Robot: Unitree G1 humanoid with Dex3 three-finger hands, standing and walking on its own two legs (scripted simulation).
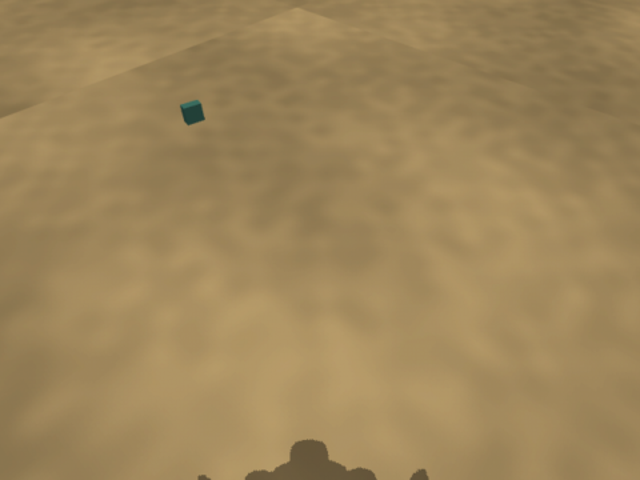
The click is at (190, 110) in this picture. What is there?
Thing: carton on end
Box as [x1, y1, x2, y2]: [180, 100, 204, 124]
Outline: 197,100 180,105 184,121 187,124 204,119 201,105
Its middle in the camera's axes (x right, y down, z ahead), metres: -0.74 -0.75 +2.22
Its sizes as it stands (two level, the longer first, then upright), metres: 0.104 0.050 0.103
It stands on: the floor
